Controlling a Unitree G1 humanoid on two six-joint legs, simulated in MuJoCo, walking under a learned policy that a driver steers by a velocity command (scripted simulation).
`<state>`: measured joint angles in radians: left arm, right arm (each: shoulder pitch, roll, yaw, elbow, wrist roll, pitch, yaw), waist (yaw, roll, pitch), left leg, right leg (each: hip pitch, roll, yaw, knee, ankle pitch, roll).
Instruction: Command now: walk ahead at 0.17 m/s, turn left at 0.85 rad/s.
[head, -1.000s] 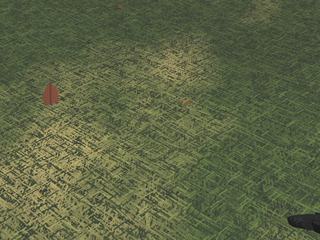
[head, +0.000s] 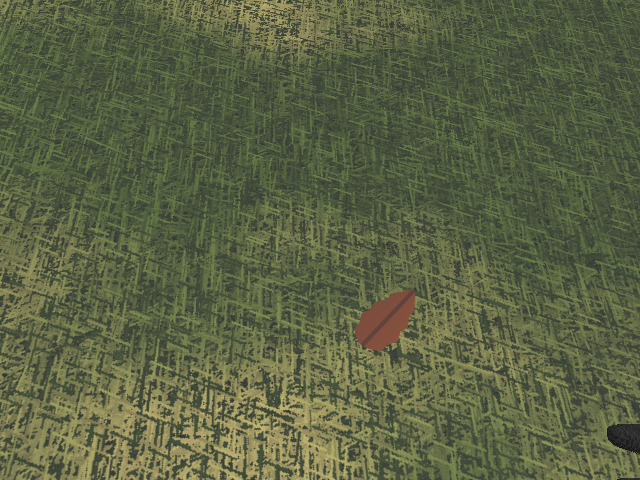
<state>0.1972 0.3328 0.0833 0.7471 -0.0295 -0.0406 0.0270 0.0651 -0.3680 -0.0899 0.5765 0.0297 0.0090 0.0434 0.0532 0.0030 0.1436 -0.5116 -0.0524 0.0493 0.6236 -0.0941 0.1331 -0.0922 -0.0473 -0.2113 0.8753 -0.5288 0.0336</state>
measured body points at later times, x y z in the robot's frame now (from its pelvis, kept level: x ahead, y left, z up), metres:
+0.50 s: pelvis +0.12 -0.08 +0.02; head +0.14 -0.08 +0.47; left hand +0.23 +0.19 -0.08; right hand +0.34 -0.30 -0.07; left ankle +0.13 +0.04 -0.70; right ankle +0.17 -0.20 -0.71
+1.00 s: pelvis +0.12 -0.04 +0.04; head +0.14 +0.03 +0.48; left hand +0.15 +0.31 -0.07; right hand +0.39 -0.22 -0.03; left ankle +0.09 +0.04 -0.71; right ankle +0.20 -0.18 -0.61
